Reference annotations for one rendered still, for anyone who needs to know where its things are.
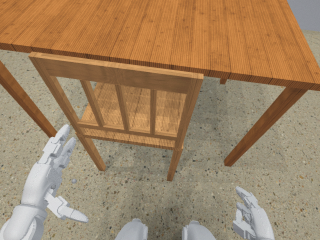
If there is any left robot forearm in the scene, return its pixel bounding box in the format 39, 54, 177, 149
0, 204, 48, 240

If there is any right robot hand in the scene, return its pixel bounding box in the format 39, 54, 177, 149
233, 186, 275, 240

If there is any chair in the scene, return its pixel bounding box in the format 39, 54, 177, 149
28, 51, 204, 182

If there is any left robot hand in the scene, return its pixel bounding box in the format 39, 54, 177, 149
21, 124, 89, 223

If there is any robot thigh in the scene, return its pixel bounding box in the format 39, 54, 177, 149
182, 224, 216, 240
114, 221, 148, 240

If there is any left robot thigh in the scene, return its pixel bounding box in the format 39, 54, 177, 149
114, 221, 148, 240

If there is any table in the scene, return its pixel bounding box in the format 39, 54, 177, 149
0, 0, 320, 167

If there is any right robot thigh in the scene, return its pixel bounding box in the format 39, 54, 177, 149
182, 224, 216, 240

